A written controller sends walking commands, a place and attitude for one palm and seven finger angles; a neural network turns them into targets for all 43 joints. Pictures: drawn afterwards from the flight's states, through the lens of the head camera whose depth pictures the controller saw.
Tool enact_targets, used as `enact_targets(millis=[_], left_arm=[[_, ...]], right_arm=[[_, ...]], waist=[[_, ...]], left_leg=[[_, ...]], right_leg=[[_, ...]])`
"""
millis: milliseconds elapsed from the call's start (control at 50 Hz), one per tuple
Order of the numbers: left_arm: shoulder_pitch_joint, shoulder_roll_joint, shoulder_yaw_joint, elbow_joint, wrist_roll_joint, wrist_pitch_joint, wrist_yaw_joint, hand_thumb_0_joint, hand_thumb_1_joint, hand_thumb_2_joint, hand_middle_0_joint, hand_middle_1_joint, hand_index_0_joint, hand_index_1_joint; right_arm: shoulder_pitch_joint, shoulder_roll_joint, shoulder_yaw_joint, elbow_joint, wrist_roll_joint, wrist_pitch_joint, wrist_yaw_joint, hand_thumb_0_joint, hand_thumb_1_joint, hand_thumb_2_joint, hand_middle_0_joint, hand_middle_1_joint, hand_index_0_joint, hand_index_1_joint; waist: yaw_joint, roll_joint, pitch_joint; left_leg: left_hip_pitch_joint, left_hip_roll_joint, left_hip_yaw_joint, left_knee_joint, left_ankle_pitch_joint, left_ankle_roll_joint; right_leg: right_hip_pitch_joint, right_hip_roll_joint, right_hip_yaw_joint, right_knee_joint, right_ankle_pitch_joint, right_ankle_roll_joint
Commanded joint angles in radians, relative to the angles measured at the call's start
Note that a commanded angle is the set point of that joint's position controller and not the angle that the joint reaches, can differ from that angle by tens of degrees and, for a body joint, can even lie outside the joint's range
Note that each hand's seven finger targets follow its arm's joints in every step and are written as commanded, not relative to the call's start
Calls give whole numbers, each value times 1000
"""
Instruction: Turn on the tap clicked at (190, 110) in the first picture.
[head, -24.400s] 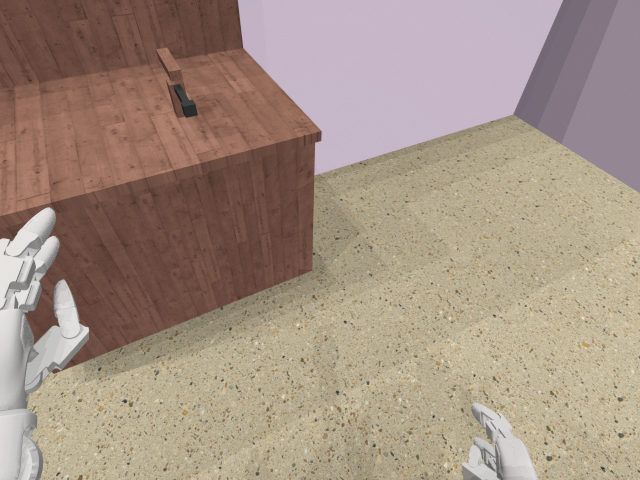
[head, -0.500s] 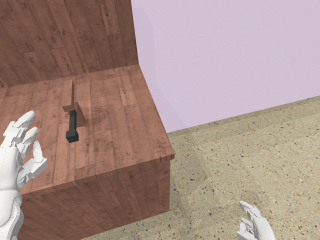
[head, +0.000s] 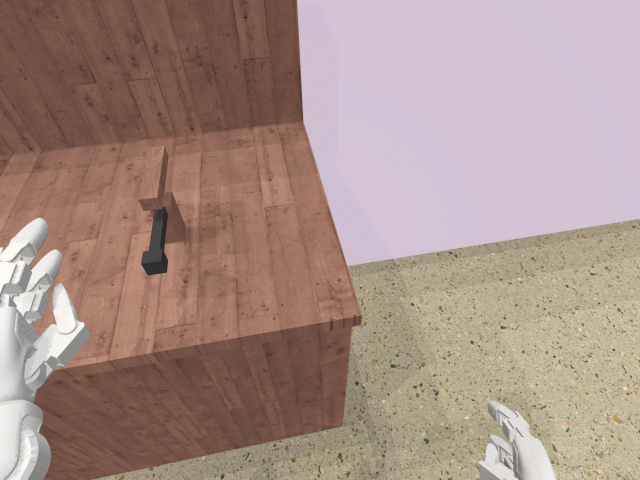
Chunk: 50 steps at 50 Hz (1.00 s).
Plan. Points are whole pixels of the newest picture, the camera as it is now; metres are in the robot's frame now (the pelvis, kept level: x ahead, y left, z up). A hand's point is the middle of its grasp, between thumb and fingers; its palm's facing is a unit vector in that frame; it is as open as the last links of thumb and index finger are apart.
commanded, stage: turn the palm inward beside the body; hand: left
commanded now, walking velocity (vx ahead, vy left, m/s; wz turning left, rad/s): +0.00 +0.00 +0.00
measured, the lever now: (155, 262) +0.39 +0.30 +0.03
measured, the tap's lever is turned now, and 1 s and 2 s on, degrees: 0 0 0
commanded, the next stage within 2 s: reach beside the lever's end, fingers flat in 1.40 s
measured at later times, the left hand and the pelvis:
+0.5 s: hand (66, 354) +0.19 +0.27 +0.14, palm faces +0.46 -0.87 -0.18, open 7.4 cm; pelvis +0.00 +0.03 +0.00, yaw +1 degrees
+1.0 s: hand (96, 396) +0.16 +0.22 +0.13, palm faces +0.49 -0.86 -0.13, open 7.4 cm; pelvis -0.02 -0.01 +0.00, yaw +2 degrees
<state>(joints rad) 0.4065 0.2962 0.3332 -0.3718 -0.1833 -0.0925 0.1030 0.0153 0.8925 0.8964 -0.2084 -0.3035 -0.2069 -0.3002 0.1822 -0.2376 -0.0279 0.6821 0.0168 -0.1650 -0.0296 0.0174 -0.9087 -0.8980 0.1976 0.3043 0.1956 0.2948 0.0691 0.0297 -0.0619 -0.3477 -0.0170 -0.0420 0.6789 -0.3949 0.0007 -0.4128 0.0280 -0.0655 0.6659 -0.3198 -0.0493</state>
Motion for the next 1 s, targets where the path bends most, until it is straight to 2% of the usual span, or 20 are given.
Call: enact_targets(millis=[0,80,160,180,240,280,340,380,400,480,500,560,580,600,640,680,700,760,820,980], left_arm=[[-64,166,72,-274,32,-96,30,0,900,900,-200,-300,-200,-300],[-44,153,47,-310,38,-63,31,0,900,900,-200,-300,-200,-300],[7,111,8,-314,26,-34,30,0,900,900,-200,-300,-200,-300],[26,123,31,-312,29,-24,36,0,900,900,-200,-300,-200,-300],[52,91,7,-319,21,-3,42,0,900,900,-200,-300,-200,-300],[64,102,27,-313,21,16,53,0,900,900,-200,-300,-200,-300],[43,64,-20,-338,21,23,58,0,900,900,-200,-300,-200,-300],[25,90,-5,-362,28,27,69,0,900,900,-200,-300,-200,-300],[5,66,-38,-381,30,23,69,0,900,900,-200,-300,-200,-300],[41,87,-24,-350,30,27,75,0,900,900,-200,-300,-200,-300],[32,58,-50,-362,25,26,73,0,900,900,-200,-300,-200,-300],[50,63,-40,-334,9,39,73,0,900,900,-200,-300,-200,-300],[58,86,-15,-342,10,43,76,0,900,900,-200,-300,-200,-300],[47,56,-45,-362,5,40,76,0,900,900,-200,-300,-200,-300],[66,53,-43,-347,-4,44,81,0,900,900,-200,-300,-200,-300],[82,72,-22,-345,-9,48,85,0,900,900,-200,-300,-200,-300],[72,44,-50,-359,-16,43,83,0,900,900,-200,-300,-200,-300],[96,50,-45,-335,-26,47,84,0,900,900,-200,-300,-200,-300],[78,60,-47,-356,-27,50,91,0,900,900,-200,-300,-200,-300],[97,77,-19,-356,-50,71,100,0,900,900,-200,-300,-200,-300]], right_arm=[[-69,-111,-19,-174,-3,-86,-12,0,-900,-900,200,300,200,300],[-63,-114,-12,-177,-5,-104,-30,0,-900,-900,200,300,200,300],[-38,-117,-16,-185,-9,-111,-33,0,-900,-900,200,300,200,300],[-51,-115,-13,-182,-7,-108,-35,0,-900,-900,200,300,200,300],[-43,-111,-14,-190,-7,-100,-31,0,-900,-900,200,300,200,300],[-58,-110,-11,-188,-7,-90,-35,0,-900,-900,200,300,200,300],[-63,-104,-7,-195,-9,-86,-33,0,-900,-900,200,300,200,300],[-70,-104,-1,-191,-10,-84,-37,0,-900,-900,200,300,200,300],[-71,-99,2,-196,-10,-85,-36,0,-900,-900,200,300,200,300],[-82,-102,6,-191,-12,-86,-43,0,-900,-900,200,300,200,300],[-87,-98,9,-196,-11,-85,-43,0,-900,-900,200,300,200,300],[-100,-100,11,-197,-8,-85,-49,0,-900,-900,200,300,200,300],[-100,-101,11,-193,-6,-84,-51,0,-900,-900,200,300,200,300],[-106,-95,13,-201,-5,-85,-50,0,-900,-900,200,300,200,300],[-107,-97,15,-203,-6,-87,-51,0,-900,-900,200,300,200,300],[-109,-97,16,-196,-3,-90,-52,0,-900,-900,200,300,200,300],[-112,-95,18,-203,-3,-92,-50,0,-900,-900,200,300,200,300],[-114,-99,16,-205,-3,-98,-50,0,-900,-900,200,300,200,300],[-122,-97,18,-208,2,-105,-49,0,-900,-900,200,300,200,300],[-124,-98,11,-194,9,-117,-45,0,-900,-900,200,300,200,300]], waist=[[-10,71,-129],[-8,93,-117],[1,9,-151],[14,27,-145],[14,4,-153],[18,0,-126],[9,13,-124],[12,60,-111],[5,64,-119],[8,49,-86],[2,44,-91],[3,12,-66],[10,36,-64],[4,40,-83],[5,15,-66],[9,34,-49],[2,19,-59],[1,-29,-43],[-2,1,-33],[3,-20,-54]], left_leg=[[9,3,15,-77,372,24],[38,17,-14,-86,426,-3],[57,30,-39,-89,516,-32],[62,32,-37,-93,530,-39],[68,41,-46,-93,587,-55],[62,42,-45,-101,557,-59],[64,43,-51,-105,537,-62],[61,39,-52,-113,482,-62],[62,39,-58,-117,469,-64],[25,28,-53,-128,339,-53],[22,25,-53,-129,331,-51],[-7,18,-48,-132,245,-36],[-9,16,-44,-136,230,-35],[-3,12,-42,-132,220,-31],[-23,10,-40,-129,199,-23],[-33,7,-35,-128,169,-15],[-33,4,-35,-125,159,-12],[-64,-1,-28,-112,113,12],[-75,-5,-24,-103,68,22],[-108,-8,-16,-50,86,29]], right_leg=[[121,-43,25,-62,285,32],[95,-35,4,-59,245,23],[104,-31,-11,-49,255,25],[107,-29,-11,-51,254,24],[103,-30,-18,-45,255,25],[99,-27,-19,-57,241,25],[89,-29,-20,-57,211,24],[82,-27,-15,-65,181,22],[83,-30,-16,-62,171,20],[84,-26,-13,-79,129,19],[92,-30,-15,-77,131,17],[89,-29,-10,-94,92,20],[98,-29,-6,-102,84,19],[99,-33,-6,-99,80,20],[98,-33,-5,-104,67,22],[100,-33,4,-120,47,23],[101,-37,3,-118,40,24],[101,-41,21,-140,-3,32],[95,-50,40,-158,-55,35],[130,-74,102,-192,-89,44]])
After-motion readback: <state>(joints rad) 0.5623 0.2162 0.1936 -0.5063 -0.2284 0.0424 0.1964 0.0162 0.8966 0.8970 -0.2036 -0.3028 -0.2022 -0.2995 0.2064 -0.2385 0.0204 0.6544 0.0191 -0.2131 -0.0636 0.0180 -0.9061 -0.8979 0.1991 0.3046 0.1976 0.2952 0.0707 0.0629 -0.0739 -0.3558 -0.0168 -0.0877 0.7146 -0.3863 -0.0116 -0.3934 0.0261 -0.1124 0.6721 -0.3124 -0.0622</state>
